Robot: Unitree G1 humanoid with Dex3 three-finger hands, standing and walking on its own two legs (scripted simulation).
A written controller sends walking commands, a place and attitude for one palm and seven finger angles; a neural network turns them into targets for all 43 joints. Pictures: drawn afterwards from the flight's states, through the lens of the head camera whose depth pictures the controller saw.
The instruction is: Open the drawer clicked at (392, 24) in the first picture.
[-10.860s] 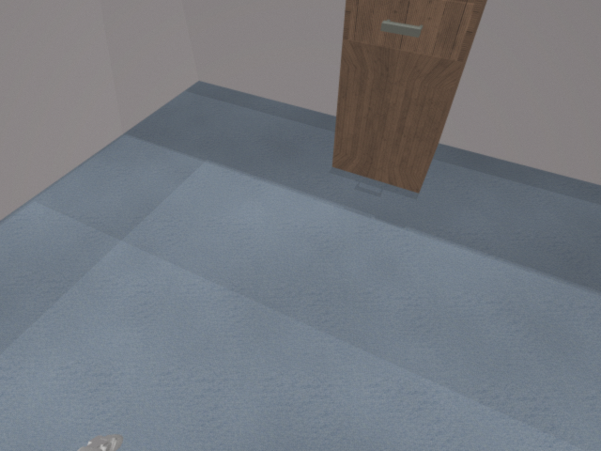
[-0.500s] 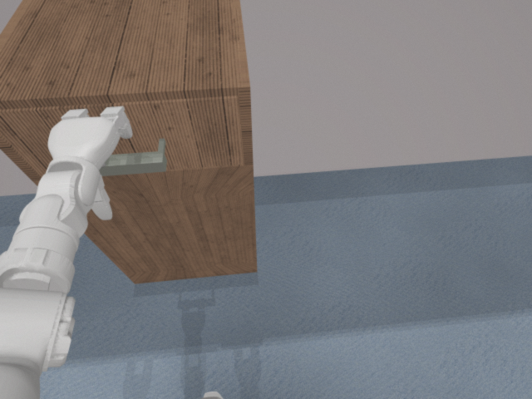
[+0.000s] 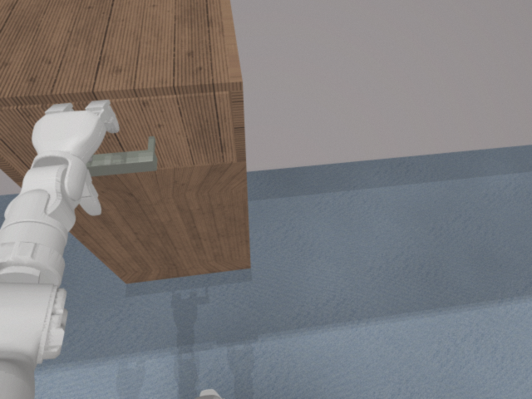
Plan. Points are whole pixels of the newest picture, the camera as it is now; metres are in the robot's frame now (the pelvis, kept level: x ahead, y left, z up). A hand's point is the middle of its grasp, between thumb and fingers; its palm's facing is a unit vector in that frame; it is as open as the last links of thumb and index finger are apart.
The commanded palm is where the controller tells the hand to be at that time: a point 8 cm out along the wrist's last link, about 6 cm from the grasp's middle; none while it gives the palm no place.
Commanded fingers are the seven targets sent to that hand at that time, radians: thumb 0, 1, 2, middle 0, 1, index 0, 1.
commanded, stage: move the hooked fingers above the handle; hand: left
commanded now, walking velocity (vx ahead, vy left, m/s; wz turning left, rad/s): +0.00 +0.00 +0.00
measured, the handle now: (116, 153) +0.53 +0.25 +0.01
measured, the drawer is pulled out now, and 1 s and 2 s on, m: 0.00 0.00 0.00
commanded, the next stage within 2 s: lower the fingers behind the handle in 0.28 s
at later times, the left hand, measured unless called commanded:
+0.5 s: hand (92, 159) +0.47 +0.26 +0.07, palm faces -0.07 -0.02 -1.00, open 13.8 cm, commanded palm +0.46 +0.25 +0.12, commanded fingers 0.00 -0.50 0.30 -0.30 -1.20 -0.30 -1.20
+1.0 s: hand (103, 171) +0.47 +0.26 +0.03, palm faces -0.10 -0.03 -1.00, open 13.8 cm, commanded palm +0.46 +0.25 +0.08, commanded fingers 0.00 -0.50 0.30 -0.30 -1.20 -0.30 -1.20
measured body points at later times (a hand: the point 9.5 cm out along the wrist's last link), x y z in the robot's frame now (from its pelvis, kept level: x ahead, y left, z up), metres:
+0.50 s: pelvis +0.00 -0.01 +0.00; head +0.08 -0.02 +0.44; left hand +0.47 +0.26 +0.12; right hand +0.02 -0.28 -0.13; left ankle +0.01 +0.11 -0.71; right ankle -0.05 -0.14 -0.71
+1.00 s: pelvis +0.00 -0.01 -0.01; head +0.10 -0.01 +0.43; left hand +0.47 +0.25 +0.08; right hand +0.00 -0.29 -0.13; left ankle +0.01 +0.11 -0.71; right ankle -0.05 -0.14 -0.71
